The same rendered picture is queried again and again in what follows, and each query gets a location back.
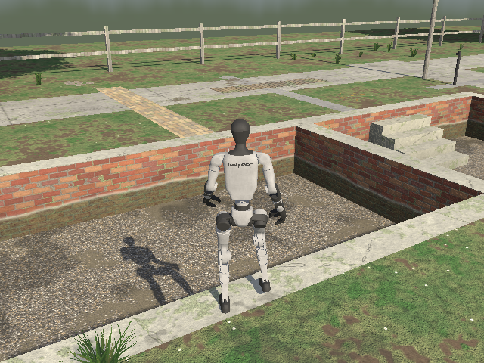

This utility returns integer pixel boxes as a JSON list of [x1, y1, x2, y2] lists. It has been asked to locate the right robot upper arm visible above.
[[256, 152, 277, 195]]

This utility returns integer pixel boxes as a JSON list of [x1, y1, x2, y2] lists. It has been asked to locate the robot head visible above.
[[228, 119, 253, 156]]

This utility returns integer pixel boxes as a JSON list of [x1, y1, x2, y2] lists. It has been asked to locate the robot left forearm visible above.
[[203, 180, 213, 199]]

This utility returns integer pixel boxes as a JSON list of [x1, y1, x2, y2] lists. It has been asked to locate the left robot upper arm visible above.
[[206, 152, 225, 192]]

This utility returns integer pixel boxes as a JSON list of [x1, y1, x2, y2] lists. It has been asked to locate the robot left hand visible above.
[[203, 195, 221, 207]]

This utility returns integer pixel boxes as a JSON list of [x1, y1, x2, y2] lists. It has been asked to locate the robot right forearm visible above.
[[269, 183, 284, 212]]

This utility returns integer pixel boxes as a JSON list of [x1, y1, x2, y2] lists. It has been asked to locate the robot right hand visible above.
[[269, 208, 287, 225]]

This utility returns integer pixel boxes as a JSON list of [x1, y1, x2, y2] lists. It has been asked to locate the right robot thigh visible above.
[[252, 209, 268, 247]]

